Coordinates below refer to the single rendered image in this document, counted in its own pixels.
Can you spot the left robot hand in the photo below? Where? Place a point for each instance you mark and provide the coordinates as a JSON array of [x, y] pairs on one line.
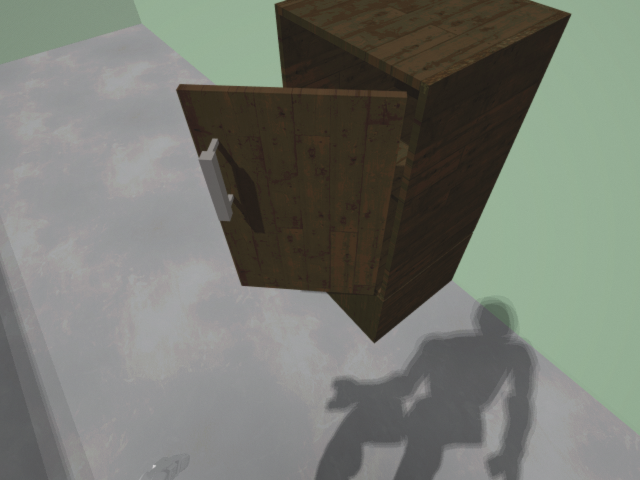
[[167, 468]]

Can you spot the handle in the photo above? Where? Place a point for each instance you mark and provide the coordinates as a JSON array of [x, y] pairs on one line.
[[215, 183]]

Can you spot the cupboard door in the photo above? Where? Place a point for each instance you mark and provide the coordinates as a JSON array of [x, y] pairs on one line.
[[311, 172]]

